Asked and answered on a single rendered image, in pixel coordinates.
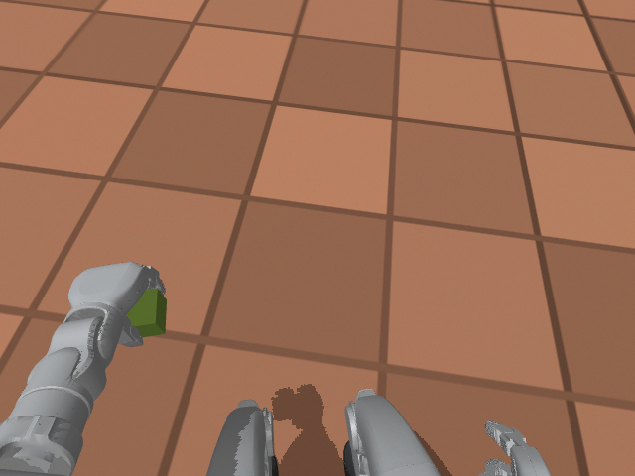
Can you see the small box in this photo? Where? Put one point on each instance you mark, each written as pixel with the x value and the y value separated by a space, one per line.
pixel 148 315

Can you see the left robot hand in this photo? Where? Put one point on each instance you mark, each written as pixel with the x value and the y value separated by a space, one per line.
pixel 120 286

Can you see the left robot arm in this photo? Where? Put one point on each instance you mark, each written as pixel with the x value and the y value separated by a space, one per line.
pixel 43 434

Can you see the right robot hand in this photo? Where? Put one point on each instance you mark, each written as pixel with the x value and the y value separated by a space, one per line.
pixel 525 460

